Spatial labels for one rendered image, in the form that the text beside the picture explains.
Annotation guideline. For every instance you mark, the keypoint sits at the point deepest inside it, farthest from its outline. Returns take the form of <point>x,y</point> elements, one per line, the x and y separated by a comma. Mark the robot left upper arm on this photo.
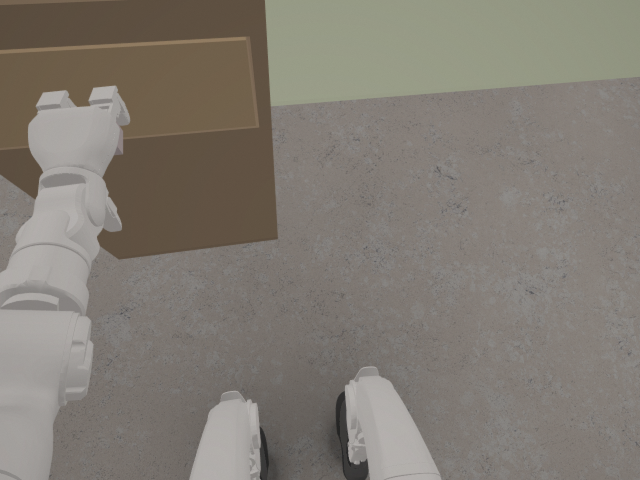
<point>45,361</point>

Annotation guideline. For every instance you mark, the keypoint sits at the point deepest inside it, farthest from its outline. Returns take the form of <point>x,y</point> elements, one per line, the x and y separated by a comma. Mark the handle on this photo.
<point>119,149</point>

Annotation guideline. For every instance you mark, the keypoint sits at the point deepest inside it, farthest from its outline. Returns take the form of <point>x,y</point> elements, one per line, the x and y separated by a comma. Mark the drawer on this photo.
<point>167,86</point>

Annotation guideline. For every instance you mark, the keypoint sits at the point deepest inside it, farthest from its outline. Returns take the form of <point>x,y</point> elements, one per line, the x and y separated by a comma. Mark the cabinet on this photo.
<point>178,191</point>

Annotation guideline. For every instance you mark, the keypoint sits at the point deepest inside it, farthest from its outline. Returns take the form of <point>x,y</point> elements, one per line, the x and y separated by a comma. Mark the left robot thigh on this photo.
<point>231,433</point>

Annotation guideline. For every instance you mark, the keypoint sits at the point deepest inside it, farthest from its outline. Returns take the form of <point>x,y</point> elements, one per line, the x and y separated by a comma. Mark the robot left forearm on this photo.
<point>51,262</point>

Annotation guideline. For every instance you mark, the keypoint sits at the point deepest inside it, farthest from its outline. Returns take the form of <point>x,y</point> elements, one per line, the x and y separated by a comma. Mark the right robot foot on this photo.
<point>352,471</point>

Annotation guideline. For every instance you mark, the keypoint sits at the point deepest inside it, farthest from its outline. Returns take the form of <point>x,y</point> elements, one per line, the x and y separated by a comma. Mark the robot left hand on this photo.
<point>64,135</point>

